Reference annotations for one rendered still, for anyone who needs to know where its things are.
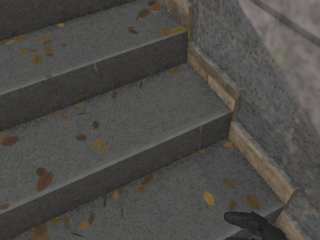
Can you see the robot right hand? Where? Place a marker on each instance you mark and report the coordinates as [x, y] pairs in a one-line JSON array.
[[254, 223]]

